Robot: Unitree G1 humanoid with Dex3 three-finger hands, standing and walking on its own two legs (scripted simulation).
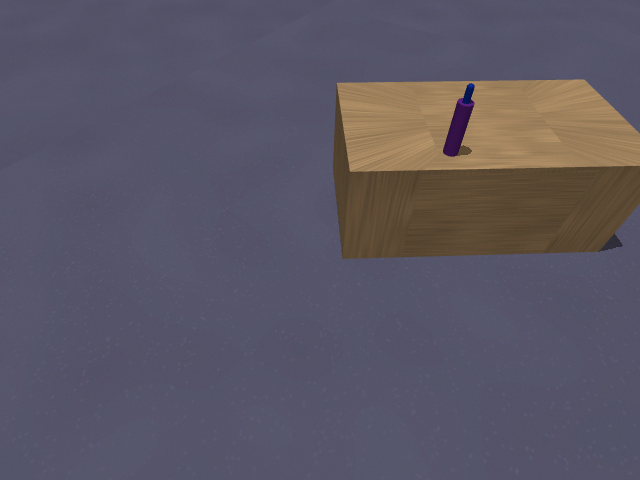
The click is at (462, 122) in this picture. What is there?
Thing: necked bottle
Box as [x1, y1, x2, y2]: [443, 83, 474, 156]
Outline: 471,83 467,85 464,97 458,99 446,138 443,152 450,156 457,154 473,106 473,101 470,99 474,86
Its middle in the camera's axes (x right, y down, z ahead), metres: +0.45 -0.37 +1.25
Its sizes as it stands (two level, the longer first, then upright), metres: 0.050 0.050 0.244
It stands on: a support 0.45 m high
